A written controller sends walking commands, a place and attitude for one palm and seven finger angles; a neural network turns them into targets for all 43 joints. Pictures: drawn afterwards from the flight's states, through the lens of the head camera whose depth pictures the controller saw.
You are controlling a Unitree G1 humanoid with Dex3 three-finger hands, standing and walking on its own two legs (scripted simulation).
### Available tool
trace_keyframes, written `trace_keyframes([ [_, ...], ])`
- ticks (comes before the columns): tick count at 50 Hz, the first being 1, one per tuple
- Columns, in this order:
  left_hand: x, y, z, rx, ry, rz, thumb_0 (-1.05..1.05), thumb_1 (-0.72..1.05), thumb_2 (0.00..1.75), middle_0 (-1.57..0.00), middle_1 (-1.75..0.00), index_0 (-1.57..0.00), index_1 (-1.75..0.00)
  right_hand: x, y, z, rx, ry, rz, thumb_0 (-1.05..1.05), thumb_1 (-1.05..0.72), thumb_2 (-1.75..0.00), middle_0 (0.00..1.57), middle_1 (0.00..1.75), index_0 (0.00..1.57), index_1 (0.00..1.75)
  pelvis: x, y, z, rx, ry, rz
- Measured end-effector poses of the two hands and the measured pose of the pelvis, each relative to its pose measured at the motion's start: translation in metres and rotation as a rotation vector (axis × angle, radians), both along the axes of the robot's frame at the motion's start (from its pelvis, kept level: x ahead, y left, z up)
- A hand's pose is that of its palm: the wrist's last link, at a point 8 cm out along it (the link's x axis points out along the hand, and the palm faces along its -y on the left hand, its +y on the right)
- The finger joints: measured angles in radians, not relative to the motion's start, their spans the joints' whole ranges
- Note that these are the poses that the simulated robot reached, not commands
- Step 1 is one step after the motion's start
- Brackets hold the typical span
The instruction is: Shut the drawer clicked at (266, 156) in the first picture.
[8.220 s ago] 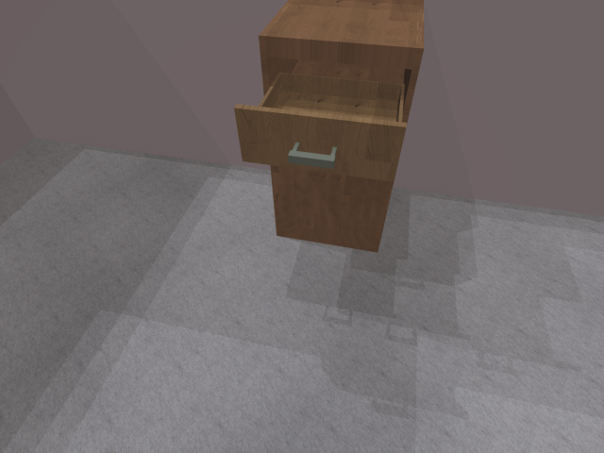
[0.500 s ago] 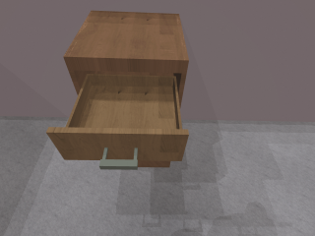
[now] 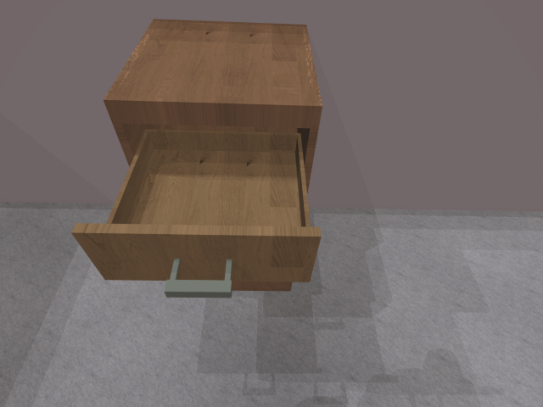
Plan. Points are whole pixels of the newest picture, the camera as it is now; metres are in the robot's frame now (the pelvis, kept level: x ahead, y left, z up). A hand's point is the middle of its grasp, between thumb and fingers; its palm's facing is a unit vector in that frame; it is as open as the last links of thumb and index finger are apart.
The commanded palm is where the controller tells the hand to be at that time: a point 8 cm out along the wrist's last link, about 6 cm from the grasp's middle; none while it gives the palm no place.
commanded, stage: shuffle to correct the standing spot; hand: left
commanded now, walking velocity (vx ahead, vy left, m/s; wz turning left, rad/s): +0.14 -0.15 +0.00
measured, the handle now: (201, 277) +0.34 +0.14 -0.05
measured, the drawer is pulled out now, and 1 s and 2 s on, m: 0.30 0.30 0.30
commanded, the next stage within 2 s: come to a stop and stand still in 0.16 s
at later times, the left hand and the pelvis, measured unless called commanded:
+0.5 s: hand out of the picture -0.01 +0.09 -0.18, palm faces +0.06 -0.99 -0.13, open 7.4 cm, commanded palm none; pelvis +0.04 -0.04 +0.00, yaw +1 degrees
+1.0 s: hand out of the picture +0.04 +0.19 -0.17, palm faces +0.01 -0.97 -0.25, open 7.4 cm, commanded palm none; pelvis -0.01 +0.00 -0.01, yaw +0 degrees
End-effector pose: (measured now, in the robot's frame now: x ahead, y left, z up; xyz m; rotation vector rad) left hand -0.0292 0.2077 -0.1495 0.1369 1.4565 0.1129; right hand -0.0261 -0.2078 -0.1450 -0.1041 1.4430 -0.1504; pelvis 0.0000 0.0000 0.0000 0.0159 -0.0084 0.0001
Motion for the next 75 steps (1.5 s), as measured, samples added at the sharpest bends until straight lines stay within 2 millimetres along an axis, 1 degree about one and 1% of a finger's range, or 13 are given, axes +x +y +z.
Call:
trace_keyframes([
  [7,-0.009,-0.014,0.002,0.006,0.037,0.030,0.00,0.91,0.90,-0.20,-0.30,-0.20,-0.29,0.009,-0.012,-0.003,0.008,0.023,0.007,0.00,-0.91,-0.90,0.20,0.30,0.20,0.30,0.011,-0.013,-0.002,0.005,0.020,0.016],
  [15,-0.016,-0.041,-0.003,-0.008,0.093,0.057,0.00,0.91,0.90,-0.20,-0.30,-0.20,-0.29,0.033,-0.036,-0.009,-0.014,0.003,0.014,0.00,-0.91,-0.90,0.20,0.30,0.20,0.30,0.027,-0.034,-0.008,-0.008,0.011,0.014],
  [20,-0.008,-0.057,-0.008,-0.023,0.087,0.072,0.00,0.91,0.90,-0.20,-0.30,-0.20,-0.29,0.052,-0.050,-0.008,-0.041,-0.014,0.033,0.01,-0.92,-0.90,0.20,0.30,0.20,0.30,0.035,-0.042,-0.009,-0.006,0.000,0.013],
  [25,0.012,-0.062,-0.004,-0.029,0.035,0.072,0.00,0.91,0.90,-0.20,-0.30,-0.20,-0.30,0.068,-0.057,-0.003,-0.054,-0.047,0.047,0.01,-0.93,-0.90,0.20,0.30,0.20,0.30,0.037,-0.044,-0.004,-0.002,-0.003,0.014],
  [30,0.033,-0.053,-0.001,0.001,-0.025,0.049,0.00,0.91,0.90,-0.20,-0.30,-0.20,-0.30,0.078,-0.058,-0.002,-0.049,-0.080,0.058,0.01,-0.93,-0.90,0.20,0.30,0.20,0.30,0.030,-0.044,-0.003,0.012,0.004,0.007],
  [35,0.038,-0.031,0.006,0.060,-0.072,0.011,0.01,0.92,0.90,-0.20,-0.30,-0.20,-0.30,0.083,-0.058,-0.002,-0.039,-0.136,0.061,0.00,-0.93,-0.90,0.20,0.30,0.20,0.30,0.019,-0.039,-0.003,-0.011,0.013,-0.005],
  [38,0.042,-0.013,0.004,0.078,-0.107,-0.025,0.01,0.91,0.90,-0.20,-0.30,-0.20,-0.30,0.084,-0.055,-0.002,-0.045,-0.197,0.042,0.00,-0.92,-0.90,0.20,0.30,0.20,0.30,0.014,-0.032,-0.008,-0.019,0.008,-0.015],
  [43,0.058,0.013,0.002,0.105,-0.191,-0.029,0.00,0.91,0.90,-0.20,-0.30,-0.20,-0.30,0.070,-0.044,-0.005,-0.058,-0.227,0.047,0.00,-0.92,-0.90,0.20,0.30,0.20,0.30,0.003,-0.019,-0.014,-0.017,-0.017,-0.004],
  [47,0.063,0.025,0.008,0.104,-0.245,-0.028,0.00,0.91,0.90,-0.20,-0.30,-0.20,-0.30,0.054,-0.031,-0.005,-0.045,-0.197,0.066,0.00,-0.92,-0.90,0.20,0.30,0.20,0.30,-0.008,-0.009,-0.012,-0.030,-0.025,0.005],
  [53,0.047,0.034,0.011,0.087,-0.216,-0.039,0.00,0.91,0.90,-0.20,-0.30,-0.20,-0.30,0.030,-0.019,-0.001,-0.037,-0.161,0.068,0.00,-0.93,-0.90,0.20,0.30,0.20,0.30,-0.020,0.003,-0.007,-0.023,-0.011,0.001],
  [61,-0.002,0.033,0.008,0.062,-0.085,-0.010,0.00,0.91,0.90,-0.20,-0.30,-0.20,-0.30,0.006,-0.011,0.003,-0.025,-0.084,0.059,0.00,-0.92,-0.90,0.20,0.30,0.20,0.30,-0.023,0.007,-0.002,-0.017,0.006,0.002],
  [68,-0.039,0.020,0.006,0.034,0.023,0.025,0.00,0.91,0.90,-0.20,-0.30,-0.20,-0.30,0.005,-0.008,0.003,-0.023,-0.055,0.057,0.00,-0.91,-0.90,0.20,0.30,0.20,0.30,-0.020,0.006,0.000,-0.017,0.002,0.005],
  [75,-0.050,0.004,0.004,0.005,0.060,0.043,0.00,0.91,0.90,-0.20,-0.30,-0.20,-0.30,0.012,-0.011,0.003,-0.031,-0.053,0.058,0.01,-0.92,-0.90,0.20,0.30,0.20,0.30,-0.016,0.004,0.000,-0.016,-0.004,0.004],
])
